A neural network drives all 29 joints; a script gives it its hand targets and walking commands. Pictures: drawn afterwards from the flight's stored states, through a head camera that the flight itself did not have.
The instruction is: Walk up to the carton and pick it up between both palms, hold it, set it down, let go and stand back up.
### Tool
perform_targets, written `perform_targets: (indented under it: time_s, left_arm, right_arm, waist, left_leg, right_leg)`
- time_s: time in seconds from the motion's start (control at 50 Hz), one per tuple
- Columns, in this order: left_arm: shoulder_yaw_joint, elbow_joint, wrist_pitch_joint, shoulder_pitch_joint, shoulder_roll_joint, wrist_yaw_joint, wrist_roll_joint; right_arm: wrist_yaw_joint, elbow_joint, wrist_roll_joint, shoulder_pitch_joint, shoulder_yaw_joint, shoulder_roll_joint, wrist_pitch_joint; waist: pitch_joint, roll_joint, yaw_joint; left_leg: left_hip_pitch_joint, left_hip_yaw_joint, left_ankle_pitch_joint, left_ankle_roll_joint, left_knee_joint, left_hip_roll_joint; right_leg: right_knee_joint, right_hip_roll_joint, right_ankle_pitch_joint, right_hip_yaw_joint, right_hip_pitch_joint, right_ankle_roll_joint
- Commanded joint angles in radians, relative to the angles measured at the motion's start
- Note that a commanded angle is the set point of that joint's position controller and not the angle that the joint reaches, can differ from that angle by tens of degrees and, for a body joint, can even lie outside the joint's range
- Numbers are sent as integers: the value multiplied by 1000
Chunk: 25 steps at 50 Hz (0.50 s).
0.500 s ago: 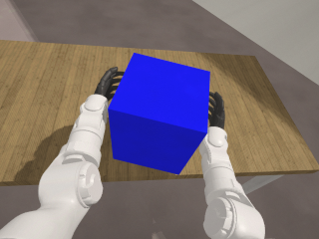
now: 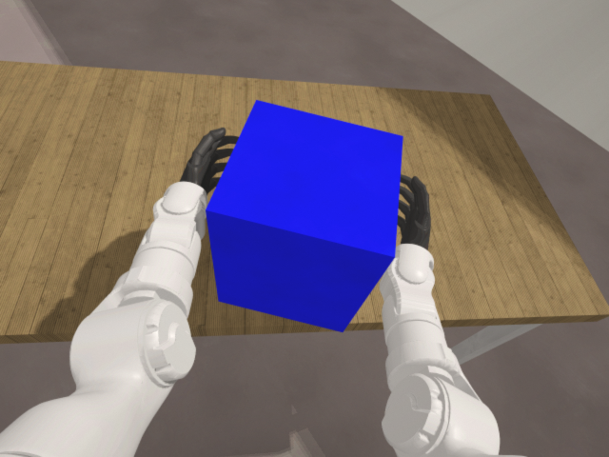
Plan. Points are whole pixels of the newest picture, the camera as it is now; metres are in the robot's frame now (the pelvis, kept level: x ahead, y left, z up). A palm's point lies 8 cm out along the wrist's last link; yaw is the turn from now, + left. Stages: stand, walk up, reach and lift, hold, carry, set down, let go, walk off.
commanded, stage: set down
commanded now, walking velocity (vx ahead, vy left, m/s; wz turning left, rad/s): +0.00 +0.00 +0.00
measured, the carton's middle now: (303, 225) +0.43 -0.03 +0.01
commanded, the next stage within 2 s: none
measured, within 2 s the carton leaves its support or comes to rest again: neither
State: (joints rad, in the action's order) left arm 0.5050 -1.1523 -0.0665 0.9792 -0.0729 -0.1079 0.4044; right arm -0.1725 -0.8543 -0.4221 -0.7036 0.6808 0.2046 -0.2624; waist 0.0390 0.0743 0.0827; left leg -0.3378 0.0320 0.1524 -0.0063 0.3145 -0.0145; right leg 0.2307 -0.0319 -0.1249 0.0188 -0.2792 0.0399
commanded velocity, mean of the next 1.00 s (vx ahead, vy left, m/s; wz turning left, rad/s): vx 0.00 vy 0.00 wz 0.00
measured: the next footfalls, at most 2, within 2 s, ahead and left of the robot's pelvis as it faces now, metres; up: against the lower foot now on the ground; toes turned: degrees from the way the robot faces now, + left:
none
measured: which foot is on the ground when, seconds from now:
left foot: down 0.00-1.00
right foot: down 0.00-1.00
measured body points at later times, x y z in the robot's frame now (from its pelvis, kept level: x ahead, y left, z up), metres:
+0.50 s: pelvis +0.00 +0.00 +0.00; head +0.07 +0.04 +0.44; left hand +0.47 +0.12 +0.06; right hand +0.39 -0.17 +0.06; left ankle -0.01 +0.11 -0.75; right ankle -0.02 -0.14 -0.75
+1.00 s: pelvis +0.00 +0.00 +0.00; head +0.08 +0.04 +0.44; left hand +0.47 +0.12 +0.06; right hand +0.39 -0.17 +0.06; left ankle -0.01 +0.11 -0.75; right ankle -0.02 -0.14 -0.75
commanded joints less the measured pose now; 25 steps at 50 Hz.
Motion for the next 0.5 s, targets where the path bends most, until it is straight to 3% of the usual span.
perform_targets:
  time_s: [0.0, 0.22, 0.48]
  left_arm:
    - [-177, -12, -48, 494, 505, -91, 22]
    - [-152, -31, -53, 447, 501, -87, 52]
    - [-106, -41, -52, 407, 474, -100, 79]
  right_arm:
    - [135, -11, -72, -616, -302, 452, -52]
    - [139, -44, -83, -571, -281, 449, -60]
    - [136, -48, -101, -519, -259, 458, -54]
  waist:
    - [557, -131, 3]
    - [502, -136, -1]
    - [437, -116, -1]
  left_leg:
    - [246, 98, -357, 49, 18, 2]
    - [259, 92, -387, 50, 30, -3]
    - [215, 97, -307, 32, 15, 2]
  right_leg:
    - [71, 44, 416, 109, 255, 2]
    - [64, 49, 391, 112, 214, 1]
    - [61, 41, 361, 108, 217, 12]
